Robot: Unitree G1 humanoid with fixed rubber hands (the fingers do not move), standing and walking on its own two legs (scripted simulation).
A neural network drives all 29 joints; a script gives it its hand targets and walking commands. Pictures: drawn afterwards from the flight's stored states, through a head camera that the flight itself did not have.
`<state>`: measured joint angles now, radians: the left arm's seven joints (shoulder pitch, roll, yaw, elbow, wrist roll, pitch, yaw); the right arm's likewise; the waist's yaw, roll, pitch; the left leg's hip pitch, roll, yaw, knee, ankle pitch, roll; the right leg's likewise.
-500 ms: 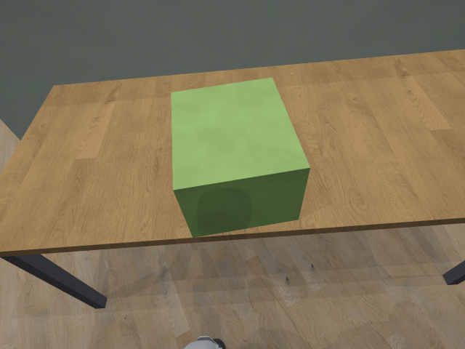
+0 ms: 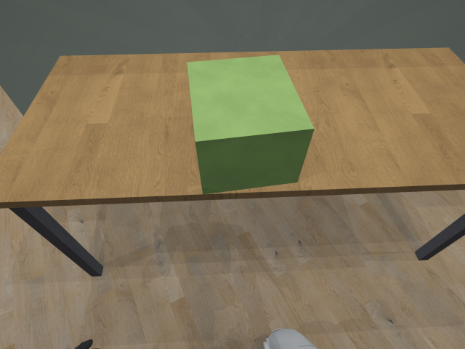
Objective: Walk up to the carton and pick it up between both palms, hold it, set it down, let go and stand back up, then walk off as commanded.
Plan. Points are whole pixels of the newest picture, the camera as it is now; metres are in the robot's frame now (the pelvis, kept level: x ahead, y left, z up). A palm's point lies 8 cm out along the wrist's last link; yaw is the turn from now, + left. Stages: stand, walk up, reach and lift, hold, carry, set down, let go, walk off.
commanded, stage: walk off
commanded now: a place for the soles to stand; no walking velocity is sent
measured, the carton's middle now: (242, 122) +0.64 -0.03 -0.02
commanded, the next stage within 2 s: stand in 0.78 s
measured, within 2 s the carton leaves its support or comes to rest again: neither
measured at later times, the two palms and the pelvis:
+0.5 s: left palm out of the picture -0.04 +0.27 -0.08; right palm out of the picture -0.07 -0.33 -0.14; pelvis -0.14 -0.04 +0.00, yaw +0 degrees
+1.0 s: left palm out of the picture -0.12 +0.29 -0.11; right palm out of the picture -0.10 -0.32 -0.10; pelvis -0.19 -0.02 +0.00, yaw +1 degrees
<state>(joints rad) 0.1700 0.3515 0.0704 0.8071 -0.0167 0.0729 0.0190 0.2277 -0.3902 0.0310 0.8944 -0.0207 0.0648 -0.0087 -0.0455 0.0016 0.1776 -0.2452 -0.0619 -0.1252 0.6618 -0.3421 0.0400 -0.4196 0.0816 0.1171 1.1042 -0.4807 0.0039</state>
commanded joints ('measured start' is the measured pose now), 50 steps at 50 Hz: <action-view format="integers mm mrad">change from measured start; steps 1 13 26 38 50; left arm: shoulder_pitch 37 128 -68 53 -40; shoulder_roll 240 202 252 229 236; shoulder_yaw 58 48 76 49 17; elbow -40 -20 -87 37 84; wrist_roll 1 19 53 5 30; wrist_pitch -20 -42 -62 -57 -133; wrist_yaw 19 12 2 -2 -12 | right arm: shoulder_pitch -46 -70 78 -117 -39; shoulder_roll -233 -260 -237 -208 -168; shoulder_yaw -136 -148 -141 -118 -109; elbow -154 -189 -82 -128 -60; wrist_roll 7 9 11 -12 16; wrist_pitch -49 -28 -30 -97 -99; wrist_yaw -25 -26 -12 -6 2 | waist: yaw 16 48 35 54 7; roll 137 178 -167 106 13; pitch -104 -280 -107 -60 -253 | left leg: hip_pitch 85 -6 -260 -131 63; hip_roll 256 256 -45 244 92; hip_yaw -288 -233 -43 -312 -44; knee -199 -108 434 -393 -198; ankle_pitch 571 566 -190 -142 129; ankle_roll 168 173 -48 119 31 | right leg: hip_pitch -104 182 130 82 226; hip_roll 61 -27 -273 -17 -189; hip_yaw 98 -48 326 59 160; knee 145 -409 -771 -134 -674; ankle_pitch -42 74 -187 79 348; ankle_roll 10 -37 -202 4 -126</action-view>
